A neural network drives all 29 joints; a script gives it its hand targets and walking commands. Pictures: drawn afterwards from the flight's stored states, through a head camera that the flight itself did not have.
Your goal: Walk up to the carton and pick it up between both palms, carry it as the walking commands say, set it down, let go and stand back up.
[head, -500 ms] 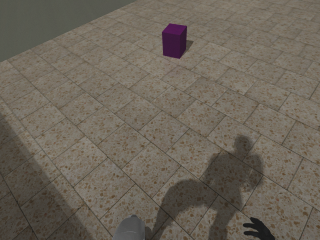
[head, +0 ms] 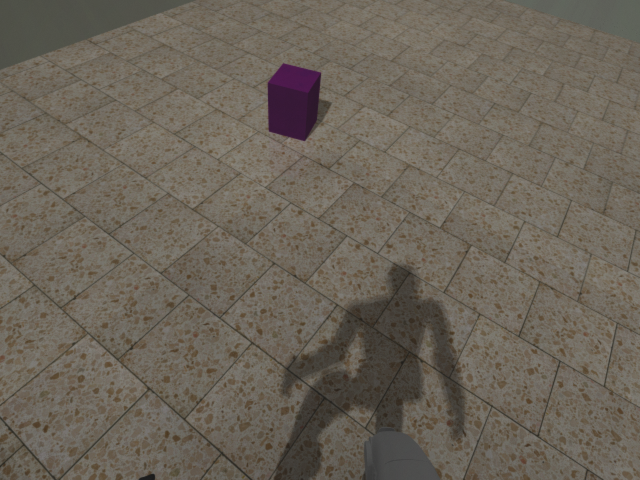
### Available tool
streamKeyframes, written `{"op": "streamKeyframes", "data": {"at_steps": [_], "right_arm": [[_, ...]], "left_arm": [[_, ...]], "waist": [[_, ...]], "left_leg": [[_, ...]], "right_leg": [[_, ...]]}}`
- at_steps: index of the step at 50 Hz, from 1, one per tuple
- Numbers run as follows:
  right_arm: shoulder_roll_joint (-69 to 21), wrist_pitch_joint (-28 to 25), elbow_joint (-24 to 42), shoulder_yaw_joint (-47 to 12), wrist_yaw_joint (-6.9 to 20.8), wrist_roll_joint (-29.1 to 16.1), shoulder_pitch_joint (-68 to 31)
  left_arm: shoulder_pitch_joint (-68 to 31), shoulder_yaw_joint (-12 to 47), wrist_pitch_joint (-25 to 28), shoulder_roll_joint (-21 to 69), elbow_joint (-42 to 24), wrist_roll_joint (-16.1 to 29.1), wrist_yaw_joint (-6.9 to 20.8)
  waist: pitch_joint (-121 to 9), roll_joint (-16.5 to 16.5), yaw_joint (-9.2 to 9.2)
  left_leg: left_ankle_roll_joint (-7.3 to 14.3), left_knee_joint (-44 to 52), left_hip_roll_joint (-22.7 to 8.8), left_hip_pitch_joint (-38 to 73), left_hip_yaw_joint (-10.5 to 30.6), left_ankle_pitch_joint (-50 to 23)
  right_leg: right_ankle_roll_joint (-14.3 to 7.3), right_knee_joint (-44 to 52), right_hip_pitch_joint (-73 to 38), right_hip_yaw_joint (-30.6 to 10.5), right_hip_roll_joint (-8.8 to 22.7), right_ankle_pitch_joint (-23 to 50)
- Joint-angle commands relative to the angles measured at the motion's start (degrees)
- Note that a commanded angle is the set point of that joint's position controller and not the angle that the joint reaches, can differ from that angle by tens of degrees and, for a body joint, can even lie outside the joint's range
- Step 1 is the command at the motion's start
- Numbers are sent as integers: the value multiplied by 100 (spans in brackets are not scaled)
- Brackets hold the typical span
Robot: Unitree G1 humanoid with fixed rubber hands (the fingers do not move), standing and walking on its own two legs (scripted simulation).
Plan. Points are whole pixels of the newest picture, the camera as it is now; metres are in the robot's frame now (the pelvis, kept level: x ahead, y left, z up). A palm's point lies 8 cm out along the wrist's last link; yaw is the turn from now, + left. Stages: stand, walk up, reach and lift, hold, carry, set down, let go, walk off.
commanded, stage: walk up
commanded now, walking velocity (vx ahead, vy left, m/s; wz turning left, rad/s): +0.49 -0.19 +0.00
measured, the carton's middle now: (294, 102) +1.85 -0.06 -0.65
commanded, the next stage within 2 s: none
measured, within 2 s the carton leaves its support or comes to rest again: neither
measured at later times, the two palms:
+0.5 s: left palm (194, 439) +0.20 +0.16 -0.12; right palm (499, 327) +0.35 -0.35 -0.14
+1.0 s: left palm (188, 250) +0.54 +0.22 -0.15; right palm (455, 262) +0.47 -0.29 -0.11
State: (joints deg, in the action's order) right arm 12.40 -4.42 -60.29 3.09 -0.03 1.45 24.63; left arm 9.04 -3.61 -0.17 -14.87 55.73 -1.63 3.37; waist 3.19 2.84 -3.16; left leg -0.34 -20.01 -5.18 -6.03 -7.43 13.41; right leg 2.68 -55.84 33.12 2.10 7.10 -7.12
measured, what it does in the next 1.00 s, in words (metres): walks ahead: right foot, then left foot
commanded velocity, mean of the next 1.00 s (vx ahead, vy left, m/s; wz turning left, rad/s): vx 0.50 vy -0.04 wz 0.00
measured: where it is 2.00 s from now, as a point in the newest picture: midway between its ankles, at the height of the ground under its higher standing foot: (312, 254)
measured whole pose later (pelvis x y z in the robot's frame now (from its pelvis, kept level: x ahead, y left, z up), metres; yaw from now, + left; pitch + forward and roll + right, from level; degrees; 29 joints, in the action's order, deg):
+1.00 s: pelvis +0.49 -0.03 +0.00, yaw +0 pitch +0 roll -2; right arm 12.3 -4.5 -60.0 3.1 0.0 1.1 19.6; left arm 13.0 -3.7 0.7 -14.5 57.2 -1.6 2.1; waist 2.9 3.0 -1.4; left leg 0.9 -22.8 -4.6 -10.6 -8.4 12.3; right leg 2.0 -62.3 31.1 1.3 7.1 -10.4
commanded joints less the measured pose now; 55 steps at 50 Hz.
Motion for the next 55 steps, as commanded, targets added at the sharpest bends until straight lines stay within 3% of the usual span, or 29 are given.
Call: {"op": "streamKeyframes", "data": {"at_steps": [1,4,8,9,10,11,12,13,14,16,17,18,20,22,29,31,33,34,36,37,38,39,40,41,42,43,45,49,55], "right_arm": [[818,-71,250,136,-28,10,181],[939,-68,241,207,-52,28,256],[1135,-3,209,289,-102,40,293],[1091,16,171,264,-89,31,239],[901,53,102,192,-39,6,201],[690,74,168,114,9,32,335],[343,29,460,34,44,53,206],[198,-17,687,3,33,18,278],[538,-22,717,80,16,51,-79],[396,-24,602,109,43,50,-368],[260,62,461,108,86,61,-155],[270,164,381,123,131,77,0],[284,320,459,140,194,74,-245],[320,421,620,141,252,48,-796],[246,437,971,25,385,-58,-2397],[167,387,1064,-38,400,-104,-2796],[178,317,1183,-71,370,-86,-2938],[214,294,1147,-60,333,-64,-2874],[347,224,1031,-29,250,-42,-2525],[483,159,845,7,197,-23,-1926],[790,86,492,116,117,5,-927],[1420,40,306,296,42,131,26],[2081,93,84,502,-64,76,770],[1813,112,116,418,-82,15,178],[1341,80,188,299,-47,15,-393],[906,35,285,199,-20,5,-772],[475,-25,293,84,-14,-47,-1007],[596,-100,252,73,-8,-45,-345],[721,-78,219,127,-41,-14,188]], "left_arm": [[-460,73,8,69,-378,33,110],[-878,75,63,25,-495,79,162],[-1006,35,171,-84,-526,29,157],[-838,21,232,-143,-490,10,118],[-273,-15,319,-264,-278,-7,38],[679,-146,405,-631,46,-48,-69],[1724,-292,483,-1210,290,-175,-164],[2042,-393,455,-1686,284,-46,-237],[1710,-336,423,-1415,195,-5,-232],[833,-158,548,-674,-3,-30,-228],[595,-89,602,-431,-48,4,-239],[602,-77,629,-393,-24,29,-258],[868,-37,662,-369,110,54,-272],[1100,-22,659,-367,153,65,-282],[1796,-26,618,-460,315,93,-355],[1883,-22,610,-458,392,95,-351],[1904,-11,533,-464,490,125,-338],[1999,-11,500,-491,570,127,-355],[2086,-8,469,-610,699,140,-397],[1991,-3,451,-678,716,158,-399],[1916,42,448,-561,689,137,-387],[2026,125,460,-134,612,124,-381],[2205,-43,444,-205,428,65,-366],[2101,-63,401,-255,464,62,-368],[1783,-63,414,-165,388,64,-328],[1589,-33,390,9,368,67,-292],[1561,-3,215,142,327,31,-205],[957,23,14,150,95,-18,-67],[-459,105,-6,200,-401,46,119]], "waist": [[402,-1234,-3],[502,-1379,-84],[409,-1409,-71],[224,-1512,57],[-208,-1267,372],[-860,-413,724],[-1308,1018,1091],[-1846,2153,1156],[-1495,1301,946],[-578,183,546],[-426,-16,319],[-452,17,236],[-314,403,185],[-49,586,272],[523,477,663],[577,641,739],[500,1047,688],[478,944,700],[307,591,559],[-48,220,242],[-763,-220,-155],[-1392,-1259,-513],[-2077,-1821,-501],[-1635,-1254,-139],[-938,-963,90],[-453,-830,238],[-243,-1150,408],[-78,-1180,333],[431,-1242,-14]], "left_leg": [[567,1125,-1296,-18,850,-961],[516,1227,-1371,48,713,-795],[432,958,-1529,242,603,-1166],[389,648,-1406,190,374,-1272],[310,-305,-1028,-149,-50,-1304],[215,-1768,-695,-957,-189,-1104],[105,-3680,-192,-2155,-174,1089],[146,-4967,268,-3281,444,1975],[260,-5400,-147,-3520,877,1553],[244,-5246,-492,-3301,924,566],[131,-4977,-561,-2827,951,270],[22,-4869,-531,-2562,906,138],[-58,-4587,-461,-2577,789,-85],[-106,-4223,-423,-2845,693,-462],[-308,-2355,-234,-3100,381,-1191],[-266,-1806,-119,-2783,187,-1192],[-179,-1507,24,-2065,-69,-798],[-158,-1443,44,-1936,-136,-629],[-131,-1127,91,-1644,-152,-351],[-99,-745,185,-859,-293,-442],[17,-841,128,529,-242,-300],[339,-429,-1444,1921,1871,212],[673,723,-2785,2524,4598,-171],[726,553,-2720,1825,4129,-472],[657,500,-2285,964,3245,-747],[532,527,-1801,284,2408,-960],[356,673,-1297,-313,1380,-1136],[439,744,-1249,-312,931,-1686],[496,1196,-1287,-78,739,-774]], "right_leg": [[26,973,259,101,41,366],[-17,1851,-130,193,-36,474],[-84,2431,-603,277,-159,-39],[-132,2618,-1042,430,-251,-216],[-184,2872,-2100,638,-379,-249],[-285,2772,-3598,546,-349,-576],[-558,3272,-4355,-1221,1024,-1377],[-1146,4434,-4858,-3458,2023,-2149],[-1143,4347,-4529,-3129,1882,-2297],[-1025,4221,-3302,-2104,1492,-463],[-906,4252,-2746,-1679,1327,231],[-831,4262,-2592,-1384,1243,785],[-775,4289,-2559,-1009,1084,1189],[-794,4467,-2596,-808,1055,1075],[-815,4968,-2903,-332,998,228],[-819,5045,-2931,-104,909,217],[-843,4941,-2725,217,596,-84],[-862,4799,-2807,134,673,55],[-837,4213,-3111,-14,819,1001],[-751,3304,-2991,192,663,1618],[-620,2000,-2401,399,337,1614],[-325,163,-797,505,-235,-519],[-304,-1217,177,-221,-679,-2426],[-302,-1768,332,-689,-229,-2152],[-326,-1766,264,-659,-30,-1606],[-284,-1539,102,-600,149,-1106],[-184,-1215,-215,-429,187,-657],[-19,-671,34,-155,137,-83],[55,1186,259,122,59,525]]}}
